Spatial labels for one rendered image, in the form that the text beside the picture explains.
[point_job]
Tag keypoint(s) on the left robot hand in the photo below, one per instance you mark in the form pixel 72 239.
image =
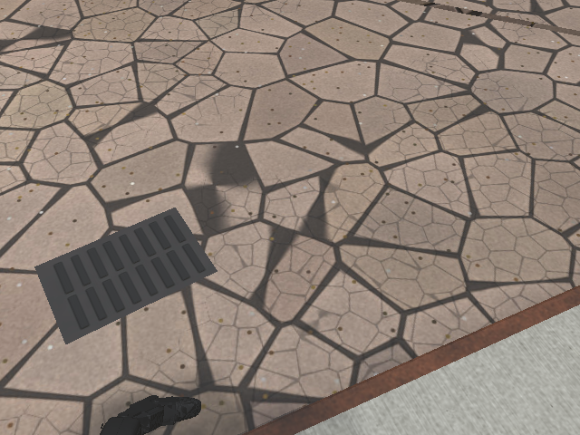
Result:
pixel 150 413

